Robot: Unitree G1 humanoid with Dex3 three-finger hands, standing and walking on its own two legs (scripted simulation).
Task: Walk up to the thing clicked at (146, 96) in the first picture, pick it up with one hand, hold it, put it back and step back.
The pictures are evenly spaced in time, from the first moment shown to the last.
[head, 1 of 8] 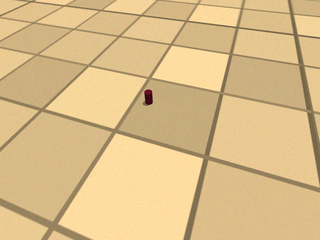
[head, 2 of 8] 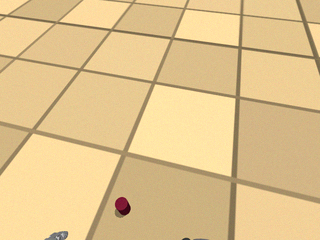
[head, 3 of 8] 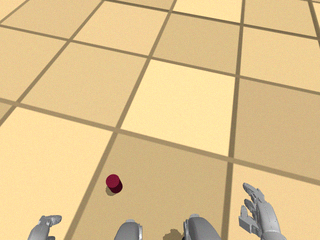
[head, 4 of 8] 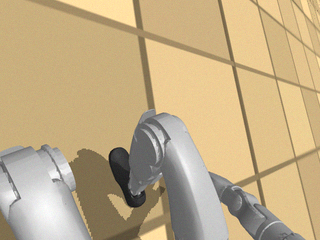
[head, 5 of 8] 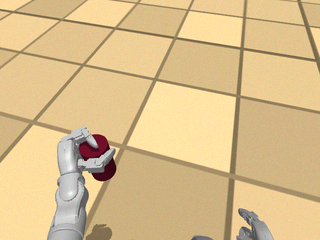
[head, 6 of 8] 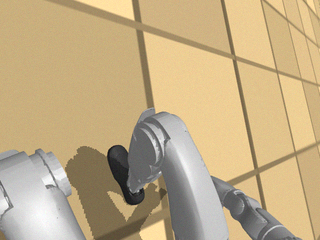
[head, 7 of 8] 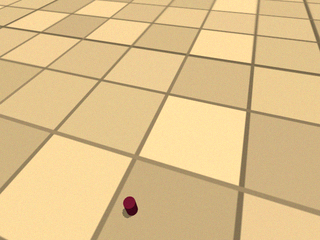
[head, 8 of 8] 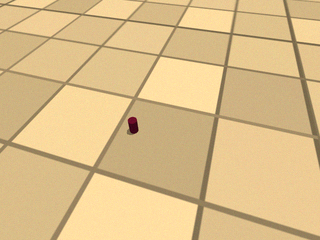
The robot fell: no
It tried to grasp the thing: yes
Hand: left
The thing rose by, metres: 0.68
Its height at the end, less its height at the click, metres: +0.00
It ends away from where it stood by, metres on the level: 0.01
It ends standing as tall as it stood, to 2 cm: yes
